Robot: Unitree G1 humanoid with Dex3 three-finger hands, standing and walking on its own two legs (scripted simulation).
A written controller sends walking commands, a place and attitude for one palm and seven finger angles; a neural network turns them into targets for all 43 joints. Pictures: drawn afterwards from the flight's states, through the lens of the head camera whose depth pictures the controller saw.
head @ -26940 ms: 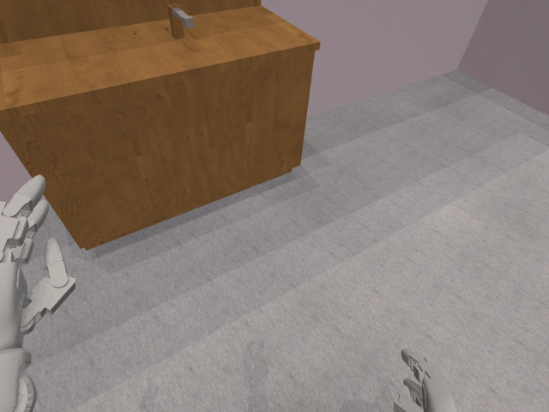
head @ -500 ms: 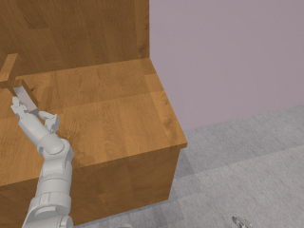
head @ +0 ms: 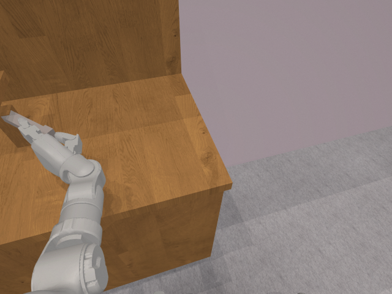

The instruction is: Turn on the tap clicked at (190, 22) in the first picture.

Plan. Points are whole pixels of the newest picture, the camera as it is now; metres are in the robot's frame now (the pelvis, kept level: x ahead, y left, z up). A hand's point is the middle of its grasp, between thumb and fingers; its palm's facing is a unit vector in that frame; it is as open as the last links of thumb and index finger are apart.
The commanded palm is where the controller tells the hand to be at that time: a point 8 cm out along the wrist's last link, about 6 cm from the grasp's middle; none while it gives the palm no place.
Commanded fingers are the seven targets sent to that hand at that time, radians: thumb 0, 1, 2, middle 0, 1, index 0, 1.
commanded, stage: push the lever round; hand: left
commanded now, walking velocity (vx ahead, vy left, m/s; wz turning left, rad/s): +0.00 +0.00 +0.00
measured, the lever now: (46, 135) +0.43 +0.32 +0.10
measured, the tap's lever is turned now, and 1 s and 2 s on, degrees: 45 56 52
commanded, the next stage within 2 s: lift the hand up off the lever in 0.38 s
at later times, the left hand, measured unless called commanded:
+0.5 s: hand (82, 130) +0.45 +0.25 +0.09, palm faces +0.81 -0.58 -0.09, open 8.4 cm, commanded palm +0.39 +0.28 +0.09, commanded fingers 0.00 0.90 0.90 -0.15 -0.15 -0.15 -0.15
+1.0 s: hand (77, 132) +0.44 +0.26 +0.10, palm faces +0.81 -0.58 -0.06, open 8.7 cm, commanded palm +0.38 +0.28 +0.10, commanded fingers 0.00 0.90 0.90 -0.15 -0.15 -0.15 -0.15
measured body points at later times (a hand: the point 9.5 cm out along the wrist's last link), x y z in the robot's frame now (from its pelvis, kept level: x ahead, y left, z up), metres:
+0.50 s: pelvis +0.01 +0.00 +0.00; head +0.04 +0.00 +0.45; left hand +0.40 +0.28 +0.10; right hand +0.05 -0.26 -0.13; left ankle +0.06 +0.12 -0.70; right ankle -0.03 -0.06 -0.70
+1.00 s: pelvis +0.01 +0.01 +0.01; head +0.03 +0.01 +0.46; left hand +0.39 +0.28 +0.10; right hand +0.09 -0.24 -0.12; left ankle +0.06 +0.12 -0.70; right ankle -0.03 -0.06 -0.70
